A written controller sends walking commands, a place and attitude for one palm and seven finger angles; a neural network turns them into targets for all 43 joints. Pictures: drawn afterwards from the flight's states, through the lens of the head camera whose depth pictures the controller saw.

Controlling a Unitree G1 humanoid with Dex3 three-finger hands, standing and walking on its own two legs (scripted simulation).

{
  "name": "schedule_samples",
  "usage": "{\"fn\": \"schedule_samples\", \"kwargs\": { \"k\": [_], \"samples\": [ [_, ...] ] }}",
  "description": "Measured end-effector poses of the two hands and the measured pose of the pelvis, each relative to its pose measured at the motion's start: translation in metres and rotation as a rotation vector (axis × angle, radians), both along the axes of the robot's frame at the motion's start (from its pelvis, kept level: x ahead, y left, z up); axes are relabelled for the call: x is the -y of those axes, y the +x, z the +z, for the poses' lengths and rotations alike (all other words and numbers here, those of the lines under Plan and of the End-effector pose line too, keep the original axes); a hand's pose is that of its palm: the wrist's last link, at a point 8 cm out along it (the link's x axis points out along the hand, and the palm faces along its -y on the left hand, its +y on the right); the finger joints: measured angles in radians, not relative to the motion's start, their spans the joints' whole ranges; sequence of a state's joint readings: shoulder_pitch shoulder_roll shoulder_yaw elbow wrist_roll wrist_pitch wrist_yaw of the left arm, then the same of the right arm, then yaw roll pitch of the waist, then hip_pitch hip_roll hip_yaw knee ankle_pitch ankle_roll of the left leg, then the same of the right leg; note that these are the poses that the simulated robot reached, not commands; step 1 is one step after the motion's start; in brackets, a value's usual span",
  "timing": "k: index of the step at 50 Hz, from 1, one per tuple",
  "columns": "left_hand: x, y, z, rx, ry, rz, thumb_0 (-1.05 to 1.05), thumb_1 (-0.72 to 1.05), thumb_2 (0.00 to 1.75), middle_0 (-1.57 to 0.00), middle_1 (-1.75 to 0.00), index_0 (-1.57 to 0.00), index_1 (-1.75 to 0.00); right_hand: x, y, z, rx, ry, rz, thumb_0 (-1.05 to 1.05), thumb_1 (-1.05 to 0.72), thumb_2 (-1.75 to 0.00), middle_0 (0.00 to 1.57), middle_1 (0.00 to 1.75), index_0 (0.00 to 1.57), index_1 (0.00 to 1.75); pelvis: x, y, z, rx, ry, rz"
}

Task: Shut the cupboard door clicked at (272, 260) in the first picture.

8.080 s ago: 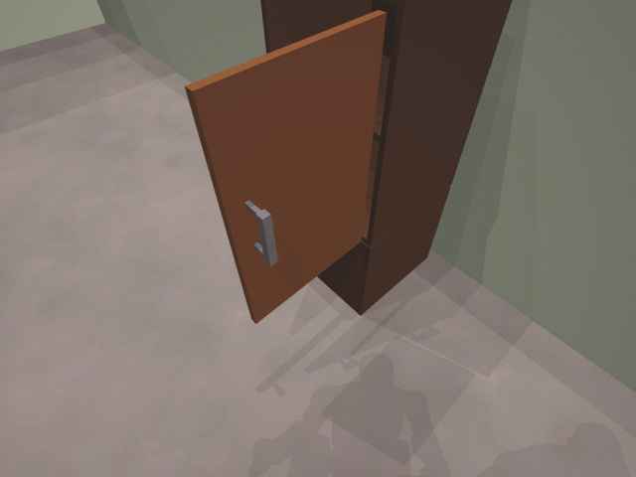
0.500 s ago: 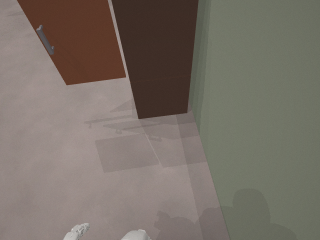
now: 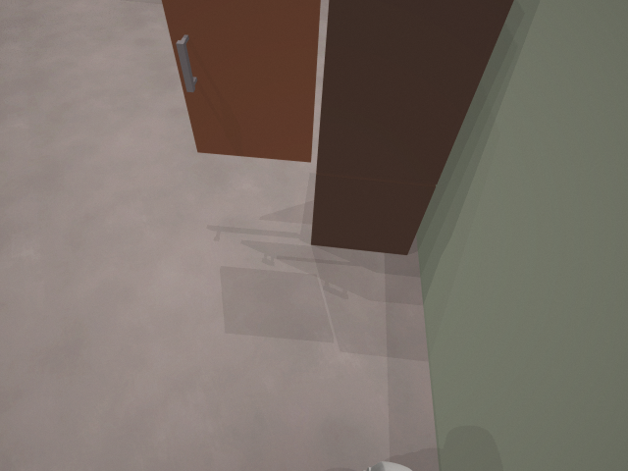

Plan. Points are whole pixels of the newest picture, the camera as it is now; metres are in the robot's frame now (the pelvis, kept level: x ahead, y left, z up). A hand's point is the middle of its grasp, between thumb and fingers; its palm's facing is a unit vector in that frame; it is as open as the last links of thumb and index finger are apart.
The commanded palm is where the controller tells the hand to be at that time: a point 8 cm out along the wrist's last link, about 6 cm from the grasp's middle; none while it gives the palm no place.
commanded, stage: take the last steps up to it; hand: left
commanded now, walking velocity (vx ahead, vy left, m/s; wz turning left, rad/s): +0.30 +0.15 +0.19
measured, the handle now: (188, 63) +1.01 +0.41 -0.03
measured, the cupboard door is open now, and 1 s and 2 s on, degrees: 91 91 91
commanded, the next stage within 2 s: come to a stop and stand still in 1.34 s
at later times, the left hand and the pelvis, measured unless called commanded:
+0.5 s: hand out of the picture +0.11 +0.17 -0.16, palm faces +0.19 -0.96 -0.22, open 7.3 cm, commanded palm none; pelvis +0.15 -0.01 +0.01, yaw +7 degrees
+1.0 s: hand (161, 302) +0.39 +0.31 -0.16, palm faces +0.14 -0.97 -0.20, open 7.4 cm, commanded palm none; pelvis +0.32 +0.11 +0.00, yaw +5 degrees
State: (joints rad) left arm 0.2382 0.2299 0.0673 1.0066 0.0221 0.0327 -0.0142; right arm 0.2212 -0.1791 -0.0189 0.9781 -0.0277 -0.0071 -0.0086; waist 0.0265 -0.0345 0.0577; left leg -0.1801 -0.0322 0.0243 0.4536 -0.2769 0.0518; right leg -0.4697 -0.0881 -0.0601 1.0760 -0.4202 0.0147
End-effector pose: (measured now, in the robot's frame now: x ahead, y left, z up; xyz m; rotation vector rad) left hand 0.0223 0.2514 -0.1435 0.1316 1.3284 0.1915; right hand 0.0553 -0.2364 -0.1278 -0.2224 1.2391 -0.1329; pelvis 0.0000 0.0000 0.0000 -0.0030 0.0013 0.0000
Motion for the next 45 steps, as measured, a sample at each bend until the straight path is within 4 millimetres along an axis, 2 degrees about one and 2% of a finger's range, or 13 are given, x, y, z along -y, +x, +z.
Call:
{"fn": "schedule_samples", "kwargs": {
  "k": [9,12,14,16,20,25,28,31,35,37,39,42,45],
  "samples": [
    [0.018,0.093,0.019,0.146,0.035,-0.052,0.0,0.9,0.89,-0.2,-0.3,-0.19,-0.3,0.003,-0.027,-0.023,-0.165,0.079,-0.058,0.01,-0.91,-0.89,0.2,0.3,0.21,0.3,0.014,0.043,-0.002,0.004,0.024,0.014],
    [0.028,0.119,0.015,0.205,0.055,-0.052,0.0,0.9,0.89,-0.2,-0.3,-0.2,-0.3,0.013,-0.023,-0.039,-0.217,0.095,-0.066,0.01,-0.91,-0.89,0.2,0.3,0.21,0.3,0.024,0.061,-0.015,0.008,0.032,0.033],
    [0.034,0.123,0.016,0.218,0.056,-0.021,0.0,0.9,0.89,-0.2,-0.3,-0.2,-0.3,0.02,-0.011,-0.041,-0.247,0.091,-0.045,0.01,-0.91,-0.89,0.2,0.3,0.21,0.3,0.027,0.071,-0.015,0.019,0.021,0.066],
    [0.039,0.12,0.018,0.198,0.051,0.011,0.0,0.9,0.89,-0.2,-0.3,-0.2,-0.3,0.026,0.01,-0.037,-0.248,0.081,-0.027,0.01,-0.91,-0.89,0.2,0.3,0.21,0.3,0.027,0.083,-0.009,0.018,0.021,0.079],
    [0.042,0.102,0.02,0.096,0.042,0.076,0.0,0.93,0.89,-0.2,-0.3,-0.2,-0.3,0.031,0.069,-0.021,-0.183,0.061,0.001,0.01,-0.91,-0.89,0.2,0.3,0.2,0.3,0.025,0.11,0.003,0.0,0.028,0.092],
    [0.039,0.074,0.018,-0.044,0.007,0.145,0.0,0.93,0.89,-0.2,-0.3,-0.2,-0.3,0.016,0.151,-0.008,-0.097,0.047,0.067,0.01,-0.92,-0.89,0.2,0.3,0.2,0.3,0.01,0.146,0.008,-0.014,0.033,0.117],
    [0.035,0.06,0.014,-0.126,-0.022,0.197,0.0,0.92,0.89,-0.2,-0.3,-0.2,-0.3,-0.006,0.204,-0.008,-0.052,0.047,0.124,0.01,-0.92,-0.89,0.2,0.3,0.2,0.3,-0.007,0.168,0.005,-0.015,0.027,0.134],
    [0.026,0.052,0.007,-0.209,-0.053,0.243,0.0,0.91,0.89,-0.2,-0.3,-0.2,-0.3,-0.038,0.259,-0.009,-0.001,0.051,0.185,0.01,-0.92,-0.89,0.2,0.3,0.2,0.3,-0.028,0.193,-0.002,-0.016,0.016,0.144],
    [0.001,0.059,-0.014,-0.305,-0.097,0.264,0.0,0.91,0.89,-0.2,-0.3,-0.2,-0.3,-0.085,0.322,-0.017,0.107,0.043,0.231,0.01,-0.91,-0.89,0.2,0.3,0.2,0.3,-0.064,0.228,-0.022,-0.014,0.002,0.141],
    [-0.017,0.08,-0.019,-0.311,-0.094,0.251,0.0,0.91,0.89,-0.2,-0.3,-0.2,-0.3,-0.102,0.336,-0.016,0.134,0.041,0.225,0.01,-0.91,-0.89,0.2,0.3,0.2,0.3,-0.075,0.239,-0.023,-0.006,0.009,0.136],
    [-0.037,0.114,-0.019,-0.264,-0.076,0.229,0.01,0.91,0.89,-0.2,-0.3,-0.2,-0.3,-0.115,0.338,-0.014,0.127,0.045,0.209,0.01,-0.91,-0.89,0.2,0.3,0.2,0.3,-0.084,0.251,-0.019,-0.004,0.013,0.125],
    [-0.065,0.18,-0.014,-0.142,-0.043,0.182,0.01,0.91,0.89,-0.2,-0.3,-0.19,-0.3,-0.125,0.333,-0.01,0.101,0.05,0.153,0.0,-0.92,-0.89,0.2,0.3,0.21,0.3,-0.095,0.269,-0.01,-0.003,0.023,0.11],
    [-0.087,0.249,-0.004,-0.015,-0.013,0.128,0.0,0.91,0.89,-0.2,-0.3,-0.19,-0.3,-0.12,0.329,-0.006,0.081,0.025,0.101,-0.02,-0.95,-0.89,0.21,0.3,0.21,0.3,-0.104,0.287,-0.003,-0.004,0.033,0.095]
  ]
}}
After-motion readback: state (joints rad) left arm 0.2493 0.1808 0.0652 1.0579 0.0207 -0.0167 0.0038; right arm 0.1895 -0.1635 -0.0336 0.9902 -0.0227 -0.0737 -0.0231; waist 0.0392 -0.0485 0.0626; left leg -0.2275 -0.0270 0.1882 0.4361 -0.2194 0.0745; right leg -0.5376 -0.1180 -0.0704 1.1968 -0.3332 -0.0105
